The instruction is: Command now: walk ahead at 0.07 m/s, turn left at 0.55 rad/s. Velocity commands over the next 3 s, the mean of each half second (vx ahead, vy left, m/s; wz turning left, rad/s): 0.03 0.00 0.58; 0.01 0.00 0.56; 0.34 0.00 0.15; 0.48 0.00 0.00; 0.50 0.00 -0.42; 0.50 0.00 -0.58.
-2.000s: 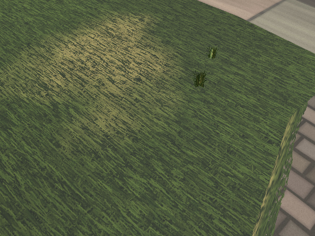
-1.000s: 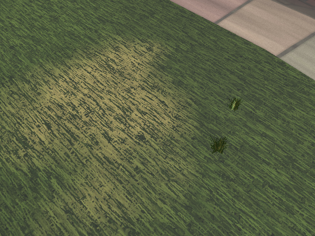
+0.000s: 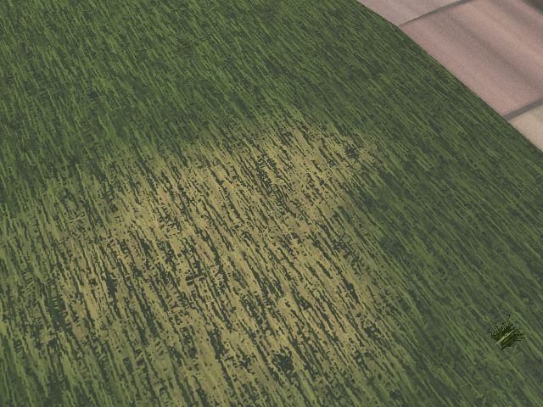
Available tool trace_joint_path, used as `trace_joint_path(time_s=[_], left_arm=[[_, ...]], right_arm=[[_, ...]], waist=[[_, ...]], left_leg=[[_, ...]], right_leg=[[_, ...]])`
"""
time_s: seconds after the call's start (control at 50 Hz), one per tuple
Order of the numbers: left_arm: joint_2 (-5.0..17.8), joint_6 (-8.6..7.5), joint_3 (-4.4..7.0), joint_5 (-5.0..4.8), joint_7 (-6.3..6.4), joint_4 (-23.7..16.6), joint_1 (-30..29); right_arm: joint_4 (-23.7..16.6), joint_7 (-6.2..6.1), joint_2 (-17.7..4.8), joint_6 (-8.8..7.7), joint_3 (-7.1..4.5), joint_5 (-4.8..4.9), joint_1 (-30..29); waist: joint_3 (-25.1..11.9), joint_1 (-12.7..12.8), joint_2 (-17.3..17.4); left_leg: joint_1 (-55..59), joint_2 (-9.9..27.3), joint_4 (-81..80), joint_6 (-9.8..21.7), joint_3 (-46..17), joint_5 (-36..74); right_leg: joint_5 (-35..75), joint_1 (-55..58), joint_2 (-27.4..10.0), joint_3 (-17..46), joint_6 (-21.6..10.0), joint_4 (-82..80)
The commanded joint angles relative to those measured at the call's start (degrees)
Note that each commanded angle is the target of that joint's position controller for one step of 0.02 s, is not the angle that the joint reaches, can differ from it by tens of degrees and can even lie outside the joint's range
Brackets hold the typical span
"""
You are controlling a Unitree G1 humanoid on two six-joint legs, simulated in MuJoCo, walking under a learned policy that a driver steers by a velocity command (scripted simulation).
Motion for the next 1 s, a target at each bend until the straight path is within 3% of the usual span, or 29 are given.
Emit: trace_joint_path(time_s=[0.02, 0.04, 0.06, 0.1, 0.18, 0.26, 0.34, 0.38, 0.4, 0.42, 0.44, 0.46, 0.48, 0.52, 0.54, 0.58, 0.64, 0.7, 0.78, 0.82, 0.84, 0.86, 0.88, 0.9, 0.92, 0.94, 0.96, 0.98, 1.0], left_arm=[[5.45, -0.27, 1.13, -0.51, -0.08, -3.72, 1.15], [6.61, 0.29, 1.64, 0.41, 0.71, -3.88, 0.29], [6.81, 0.82, 1.86, 0.62, 0.92, -4.11, 0.37], [5.54, 1.11, 1.74, 0.57, 1.17, -4.08, 1.57], [4.43, 1.08, 1.27, 0.52, 1.68, -4.85, -0.12], [4.80, 0.64, 1.18, 0.16, 1.24, -5.58, -1.47], [5.43, -0.55, 1.20, -0.37, 0.23, -5.68, -0.12], [5.68, -1.09, 1.36, -0.53, -0.51, -5.00, 3.04], [6.25, -1.24, 1.67, -0.44, -0.87, -4.18, 5.88], [9.41, -1.11, 2.54, 0.42, -0.85, -3.76, 8.08], [14.81, -0.35, 3.50, 1.73, -0.37, -4.63, 6.00], [12.74, -0.35, 3.08, 3.49, -0.50, -6.01, 4.54], [9.77, -0.46, 2.30, 3.06, -0.10, -7.96, 0.88], [6.54, -0.23, 1.43, 1.05, 0.38, -9.12, -2.13], [6.25, -0.04, 1.12, 0.60, 0.60, -9.18, -1.76], [6.72, 0.58, 1.09, 0.91, 0.92, -9.17, 0.29], [8.69, 1.30, 1.78, 1.04, 1.38, -8.90, 4.56], [11.07, 1.57, 2.71, 0.62, 0.88, -9.63, 4.01], [12.30, 1.39, 3.32, -0.54, -0.28, -10.01, 3.31], [12.26, 1.30, 3.40, -1.68, -0.51, -9.94, 2.12], [10.74, 1.17, 3.06, -1.91, -0.65, -9.22, 3.52], [8.05, 1.01, 2.38, -0.67, -0.99, -8.49, 6.44], [3.55, 0.79, 0.54, 2.96, -1.47, -11.68, 5.59], [6.78, 0.42, 1.41, 1.56, -1.03, -13.06, 0.43], [8.80, 0.71, 2.02, -0.20, -0.75, -13.15, -1.42], [8.85, 1.05, 2.21, -0.42, -0.42, -12.40, -0.62], [9.08, 1.24, 2.39, 0.18, -0.26, -11.15, 0.91], [9.12, 1.28, 2.51, 0.39, -0.58, -10.89, 2.26], [8.68, 1.05, 2.40, 0.18, -1.09, -10.74, 2.79]], right_arm=[[-4.28, -0.67, -9.51, -0.55, -2.29, 1.23, 2.88], [-4.76, -1.17, -8.26, -0.07, -1.91, 1.63, 0.81], [-5.17, -1.63, -8.15, 0.26, -1.80, 1.04, 0.14], [-5.77, -2.30, -8.66, 0.37, -1.93, 0.20, 0.53], [-6.37, -3.40, -9.94, 0.73, -2.34, 0.77, 2.13], [-7.46, -3.81, -10.02, 1.57, -2.30, 0.61, 1.37], [-8.41, -3.78, -9.85, 2.39, -2.16, 0.63, 1.35], [-9.10, -3.92, -9.79, 2.93, -2.02, 1.14, 0.39], [-9.41, -4.08, -9.53, 3.29, -1.88, 1.64, 0.01], [-9.78, -4.23, -7.58, 3.51, -1.32, 1.74, 1.19], [-10.81, -4.00, -4.75, 3.29, -0.82, 2.01, 4.01], [-11.58, -3.50, -9.75, 2.29, -2.23, 1.11, 2.28], [-10.29, -3.11, -12.73, 2.19, -3.30, 1.04, 3.39], [-7.64, -3.26, -10.43, 3.45, -3.13, 1.08, 6.11], [-7.62, -3.09, -8.92, 3.98, -2.72, 1.16, 6.38], [-9.26, -2.80, -7.27, 4.15, -2.01, 1.89, 3.79], [-12.24, -2.47, -6.13, 3.90, -1.18, 1.94, -0.76], [-13.85, -1.58, -5.22, 3.84, -0.46, 1.61, -1.43], [-14.46, -0.63, -6.58, 4.45, -1.06, 1.80, -0.09], [-13.79, -0.16, -6.41, 4.65, -1.48, 1.89, 2.77], [-12.74, -0.39, -7.19, 4.61, -2.06, 1.78, 5.44], [-12.25, -1.09, -10.98, 4.40, -3.38, 1.80, 8.55], [-13.88, -2.08, -18.14, 4.03, -4.45, 1.17, 9.20], [-14.24, -1.30, -15.61, 2.50, -3.51, -0.72, 10.55], [-13.69, -1.00, -13.62, 1.42, -2.68, -0.91, 8.36], [-13.24, -1.25, -11.68, 0.92, -2.10, -0.08, 4.96], [-12.81, -1.58, -9.68, 0.95, -1.46, 1.05, 4.24], [-12.40, -1.82, -9.14, 0.99, -1.03, 1.57, 3.94], [-12.25, -1.99, -8.61, 0.85, -0.66, 1.30, 4.35]], waist=[[-14.28, -0.28, 1.35], [-11.60, 0.49, 1.99], [-10.99, 1.45, 4.35], [-11.46, 1.86, 6.42], [-12.38, 0.56, 6.84], [-11.15, -0.45, 8.65], [-11.08, -0.66, 10.01], [-11.12, 1.11, 10.06], [-10.97, 2.74, 9.44], [-11.53, 2.58, 4.62], [-10.14, -1.42, -12.36], [-8.91, 0.17, -16.34], [-8.41, -1.05, -10.66], [-6.99, -1.70, -6.80], [-6.03, -1.28, -6.74], [-4.79, 0.27, -7.70], [-5.91, 3.50, -9.47], [-7.24, 3.90, -10.27], [-7.36, 3.18, -11.04], [-7.67, 0.82, -10.25], [-8.53, -0.19, -8.15], [-10.75, -0.51, 0.76], [-11.30, 1.44, 19.86], [-16.19, -3.71, 14.76], [-12.96, -2.95, 10.25], [-10.48, -1.10, 8.62], [-10.72, -0.49, 6.83], [-10.26, 0.15, 7.71], [-9.78, 0.14, 8.69]], left_leg=[[23.83, 16.13, -13.43, 11.98, -23.93, 17.45], [18.34, 14.22, -14.79, 10.12, -21.86, 11.28], [14.06, 12.50, -15.88, 9.49, -20.80, 8.61], [12.33, 10.85, -16.30, 9.24, -19.91, 9.16], [13.98, 10.26, -15.87, 8.60, -22.14, 3.50], [12.35, 9.17, -16.28, 7.54, -25.36, -5.78], [13.70, 8.99, -14.73, 7.04, -29.33, -2.89], [13.27, 7.78, -12.72, 5.82, -30.16, 0.54], [11.16, 5.93, -11.02, 4.09, -29.14, 0.18], [5.18, 2.46, -4.93, 1.21, -25.51, -6.55], [-6.73, -7.80, 8.64, -2.18, -12.86, -21.78], [-11.05, -6.42, 21.53, -4.68, -10.80, -26.91], [-9.92, -3.97, 28.92, -5.48, -11.68, -22.67], [-10.35, -3.28, 35.56, -7.37, -9.69, -16.16], [-10.97, -2.91, 38.40, -8.27, -9.03, -14.67], [-11.65, -1.69, 35.80, -9.40, -5.74, -12.01], [-12.53, 1.11, 26.60, -10.84, -4.04, -11.60], [-5.67, 3.14, 18.05, -10.21, -1.32, -13.18], [2.32, 2.47, 7.91, -7.62, 2.13, -12.14], [8.39, 1.40, -2.62, -4.86, 3.57, -5.75], [14.91, 0.08, -8.75, -2.96, 3.31, -0.27], [26.10, 4.57, -11.40, -0.22, -4.75, 14.15], [34.90, 20.75, -8.56, 8.36, -26.63, 39.92], [29.93, 25.17, -10.99, 16.98, -30.51, 35.72], [27.31, 21.66, -12.04, 14.93, -24.71, 29.86], [24.79, 18.02, -12.17, 11.28, -20.27, 24.58], [24.10, 15.60, -13.29, 8.85, -18.52, 13.50], [21.90, 13.99, -15.41, 8.19, -17.81, 3.16], [20.58, 13.03, -18.07, 8.04, -18.33, -7.84]], right_leg=[[2.47, -18.21, -0.33, 8.70, -0.34, 12.26], [5.76, -16.63, -1.29, 8.78, -0.18, 8.09], [8.13, -13.26, -1.04, 8.51, -0.07, 6.68], [10.55, -11.33, 0.30, 8.35, 0.47, 3.11], [12.86, -11.73, 1.20, 9.64, 2.03, -6.02], [14.12, -9.02, 2.12, 10.29, 2.43, -13.09], [12.71, -4.44, 3.36, 10.27, 1.36, -20.94], [15.70, 0.94, 3.81, 9.24, 0.05, -29.51], [20.66, 6.24, 3.06, 8.51, -0.97, -36.79], [22.83, 13.22, -4.55, 13.66, -3.39, -40.62], [32.29, 17.48, -17.52, 27.28, -10.51, -42.51], [37.05, 12.49, -23.48, 35.34, -17.44, -44.65], [37.68, 11.34, -21.21, 29.73, -16.51, -43.44], [35.88, 11.64, -14.28, 19.23, -11.60, -41.59], [37.21, 11.53, -13.46, 16.67, -11.66, -41.57], [37.04, 12.41, -11.71, 12.14, -12.25, -42.52], [39.44, 19.12, -13.73, 11.10, -13.84, -42.16], [41.51, 17.93, -15.35, 8.28, -14.12, -41.68], [41.67, 15.72, -16.76, 6.06, -13.15, -39.77], [40.21, 14.44, -16.52, 4.23, -10.63, -35.66], [36.98, 11.39, -14.99, 1.87, -7.84, -31.19], [27.28, 2.50, -11.18, -2.92, -3.10, -20.45], [-6.90, -16.22, -3.13, -5.04, 2.40, -1.35], [-8.37, -19.14, -0.58, 4.74, 2.80, 8.03], [-3.84, -19.56, -1.85, 6.36, 2.11, 10.95], [1.18, -19.62, -2.63, 6.83, 1.49, 9.41], [5.42, -19.27, -3.52, 6.94, 1.32, 7.22], [9.80, -17.68, -3.27, 6.15, 1.29, 6.22], [13.56, -16.84, -2.87, 5.55, 1.08, 5.33]])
